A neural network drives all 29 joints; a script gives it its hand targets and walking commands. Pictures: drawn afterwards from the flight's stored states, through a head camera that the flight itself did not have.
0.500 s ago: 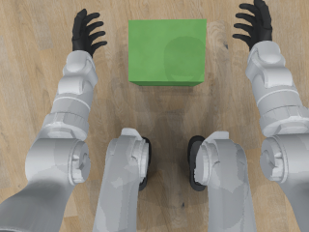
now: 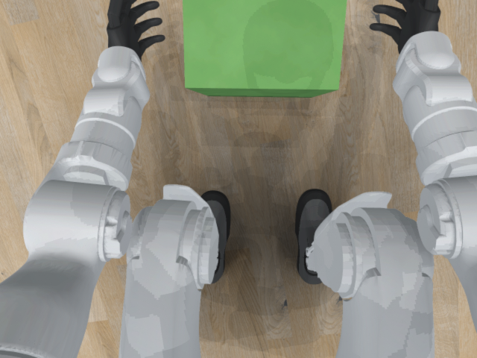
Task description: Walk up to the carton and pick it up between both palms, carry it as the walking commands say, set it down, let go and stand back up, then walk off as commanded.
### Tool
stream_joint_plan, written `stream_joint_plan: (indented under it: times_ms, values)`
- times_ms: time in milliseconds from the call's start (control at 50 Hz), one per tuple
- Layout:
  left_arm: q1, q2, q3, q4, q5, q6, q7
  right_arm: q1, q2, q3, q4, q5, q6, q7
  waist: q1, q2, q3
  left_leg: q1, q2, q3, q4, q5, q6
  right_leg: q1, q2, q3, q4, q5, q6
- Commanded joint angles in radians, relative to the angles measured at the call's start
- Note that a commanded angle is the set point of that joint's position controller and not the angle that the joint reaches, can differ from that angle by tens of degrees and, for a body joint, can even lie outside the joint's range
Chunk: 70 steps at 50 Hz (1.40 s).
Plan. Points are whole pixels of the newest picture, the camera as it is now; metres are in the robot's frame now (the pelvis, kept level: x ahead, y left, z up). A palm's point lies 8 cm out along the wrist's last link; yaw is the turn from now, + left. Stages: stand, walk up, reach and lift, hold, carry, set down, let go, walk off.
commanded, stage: reach and lift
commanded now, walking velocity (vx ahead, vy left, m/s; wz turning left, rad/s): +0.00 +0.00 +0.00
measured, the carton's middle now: (261, 41) +0.52 +0.01 -0.26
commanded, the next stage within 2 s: none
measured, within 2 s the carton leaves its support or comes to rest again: leaves its support in 1.48 s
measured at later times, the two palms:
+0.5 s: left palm (135, 42) +0.51 +0.18 -0.19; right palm (403, 27) +0.52 -0.17 -0.19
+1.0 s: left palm (153, 35) +0.51 +0.15 -0.18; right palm (381, 23) +0.53 -0.14 -0.18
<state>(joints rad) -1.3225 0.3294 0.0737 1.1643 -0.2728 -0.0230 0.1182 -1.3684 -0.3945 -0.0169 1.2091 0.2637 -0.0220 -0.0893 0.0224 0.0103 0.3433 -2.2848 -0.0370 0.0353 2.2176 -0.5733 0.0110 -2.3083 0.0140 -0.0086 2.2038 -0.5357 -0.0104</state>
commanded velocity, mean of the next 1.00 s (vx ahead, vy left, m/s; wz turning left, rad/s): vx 0.00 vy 0.00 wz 0.00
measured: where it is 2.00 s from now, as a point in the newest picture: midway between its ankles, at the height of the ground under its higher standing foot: (261, 251)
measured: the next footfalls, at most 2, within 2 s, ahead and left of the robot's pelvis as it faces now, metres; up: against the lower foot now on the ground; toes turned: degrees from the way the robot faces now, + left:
none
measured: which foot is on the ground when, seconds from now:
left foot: down 0.00-1.00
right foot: down 0.00-1.00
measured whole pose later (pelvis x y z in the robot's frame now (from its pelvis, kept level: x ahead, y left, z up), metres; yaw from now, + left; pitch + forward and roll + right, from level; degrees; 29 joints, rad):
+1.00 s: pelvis +0.00 +0.00 +0.01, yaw +1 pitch +37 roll +1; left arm -1.43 0.26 0.05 1.25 -0.24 -0.07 0.16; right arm -1.46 -0.29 0.03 1.28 0.24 -0.06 -0.15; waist 0.02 0.01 0.35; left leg -2.28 -0.04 0.03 2.19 -0.56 0.00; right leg -2.30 0.02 0.00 2.19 -0.54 -0.01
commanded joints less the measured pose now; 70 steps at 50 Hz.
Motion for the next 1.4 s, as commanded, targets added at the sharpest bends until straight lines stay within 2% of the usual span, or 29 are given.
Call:
stream_joint_plan:
  times_ms: [0, 420, 780, 920, 980, 1040, 1120, 1240, 1380]
  values:
    - [-0.201, 0.096, 0.003, -0.069, -0.005, -0.024, -0.002, -0.214, -0.087, -0.006, -0.075, 0.007, -0.024, 0.000, 0.008, -0.032, -1.100, 0.473, 0.020, -0.061, -0.180, 0.315, -0.042, 0.561, -0.010, 0.044, -0.125, 0.278, 0.027]
    - [-0.252, 0.059, -0.021, -0.033, -0.020, -0.027, 0.004, -0.261, -0.032, 0.032, -0.051, 0.021, -0.025, -0.017, 0.007, -0.036, -1.083, 0.450, 0.009, -0.052, -0.192, 0.274, -0.034, 0.570, 0.002, 0.047, -0.142, 0.248, 0.024]
    - [-0.275, -0.062, -0.020, 0.003, 0.037, -0.048, 0.024, -0.276, 0.086, 0.045, -0.023, -0.028, -0.044, -0.040, -0.001, -0.034, -1.062, 0.464, -0.026, -0.050, -0.205, 0.298, -0.038, 0.564, 0.039, 0.046, -0.157, 0.265, 0.029]
    - [-0.351, -0.237, -0.082, -0.021, 0.034, -0.057, -0.013, -0.354, 0.258, 0.103, -0.041, -0.027, -0.047, -0.005, -0.003, -0.030, -1.044, 0.474, -0.042, -0.054, -0.202, 0.296, -0.033, 0.548, 0.057, 0.044, -0.154, 0.262, 0.021]
    - [-0.436, -0.418, -0.118, -0.035, 0.045, -0.045, -0.058, -0.429, 0.440, 0.120, -0.053, -0.047, -0.038, 0.037, -0.015, -0.028, -1.039, 0.464, -0.055, -0.056, -0.193, 0.284, -0.030, 0.537, 0.069, 0.043, -0.148, 0.259, 0.013]
    - [-0.526, -0.635, -0.139, -0.049, 0.065, -0.020, -0.124, -0.506, 0.659, 0.131, -0.066, -0.073, -0.020, 0.097, -0.023, -0.023, -1.009, 0.430, -0.072, -0.051, -0.185, 0.257, -0.026, 0.512, 0.081, 0.038, -0.141, 0.245, 0.002]
    - [-0.541, -0.779, -0.096, -0.088, 0.118, 0.013, -0.176, -0.523, 0.795, 0.108, -0.093, -0.114, 0.007, 0.147, -0.024, -0.016, -0.978, 0.401, -0.088, -0.035, -0.171, 0.247, -0.020, 0.486, 0.094, 0.026, -0.128, 0.243, -0.004]
    - [-0.529, -0.894, -0.082, -0.142, 0.138, 0.043, -0.223, -0.504, 0.925, 0.105, -0.137, -0.131, 0.042, 0.192, -0.023, -0.027, -0.968, 0.374, -0.101, -0.018, -0.142, 0.284, -0.011, 0.491, 0.107, 0.016, -0.108, 0.287, -0.005]
    - [-0.531, -0.979, -0.106, -0.228, 0.123, 0.059, -0.243, -0.487, 1.015, 0.118, -0.203, -0.126, 0.056, 0.207, -0.022, -0.030, -1.046, 0.398, -0.112, -0.008, -0.123, 0.359, -0.012, 0.538, 0.120, 0.011, -0.095, 0.369, -0.006]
